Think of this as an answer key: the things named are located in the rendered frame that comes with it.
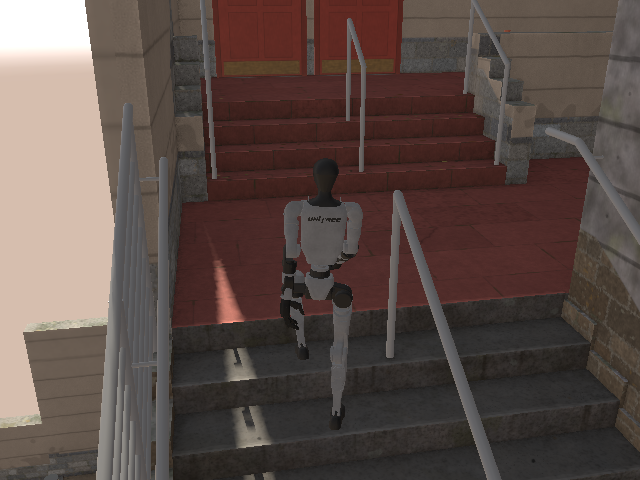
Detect stairs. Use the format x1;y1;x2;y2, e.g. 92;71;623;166
172;293;640;480
202;95;507;201

